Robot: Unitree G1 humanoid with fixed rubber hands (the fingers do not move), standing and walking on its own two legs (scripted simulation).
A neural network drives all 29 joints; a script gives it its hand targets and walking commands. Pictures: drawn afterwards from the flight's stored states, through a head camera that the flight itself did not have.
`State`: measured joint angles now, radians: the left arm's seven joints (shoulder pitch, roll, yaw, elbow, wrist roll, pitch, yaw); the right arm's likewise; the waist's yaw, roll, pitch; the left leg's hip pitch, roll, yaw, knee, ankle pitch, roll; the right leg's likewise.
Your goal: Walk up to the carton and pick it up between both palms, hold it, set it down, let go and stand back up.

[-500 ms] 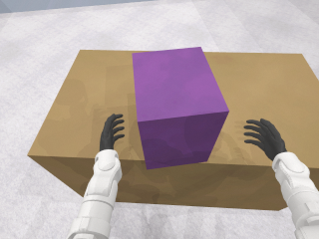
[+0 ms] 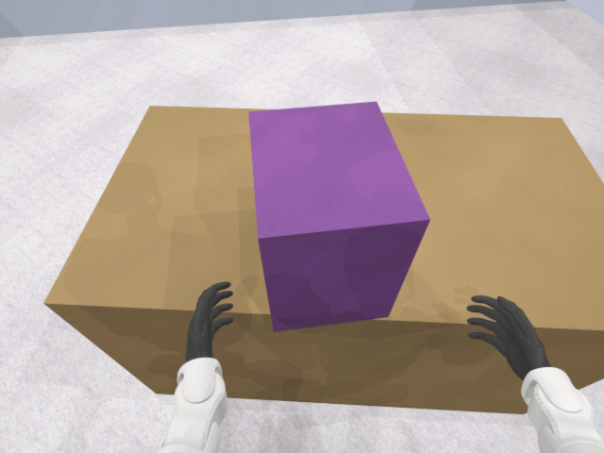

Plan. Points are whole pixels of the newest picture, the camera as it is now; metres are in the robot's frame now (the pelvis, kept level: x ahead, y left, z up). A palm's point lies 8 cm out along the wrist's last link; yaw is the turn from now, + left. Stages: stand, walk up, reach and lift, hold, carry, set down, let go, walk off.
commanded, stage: set down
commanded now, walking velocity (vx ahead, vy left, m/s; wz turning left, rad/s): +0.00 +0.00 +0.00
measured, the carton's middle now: (323, 221) +0.46 +0.00 +0.00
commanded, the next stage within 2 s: let go in 1.00 s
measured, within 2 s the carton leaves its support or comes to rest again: neither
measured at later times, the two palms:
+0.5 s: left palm (174, 387) +0.21 +0.20 -0.05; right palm (508, 387) +0.23 -0.25 -0.05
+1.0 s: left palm (149, 421) +0.17 +0.23 -0.07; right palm (485, 432) +0.17 -0.21 -0.07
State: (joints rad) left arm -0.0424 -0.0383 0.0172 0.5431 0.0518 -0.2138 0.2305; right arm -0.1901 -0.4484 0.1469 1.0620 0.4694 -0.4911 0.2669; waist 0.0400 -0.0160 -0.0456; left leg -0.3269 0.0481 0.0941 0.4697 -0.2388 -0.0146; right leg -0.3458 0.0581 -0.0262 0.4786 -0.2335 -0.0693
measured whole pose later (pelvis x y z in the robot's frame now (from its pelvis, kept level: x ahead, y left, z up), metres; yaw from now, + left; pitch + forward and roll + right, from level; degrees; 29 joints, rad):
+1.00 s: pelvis +0.01 +0.02 +0.01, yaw +1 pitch -2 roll +0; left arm 0.19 0.13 -0.01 0.53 0.03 0.00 0.09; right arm 0.12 -0.24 0.01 0.85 0.12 -0.30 0.12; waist 0.02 -0.03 0.04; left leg -0.11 0.02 0.09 0.37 -0.22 0.01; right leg -0.12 0.04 -0.03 0.36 -0.21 -0.04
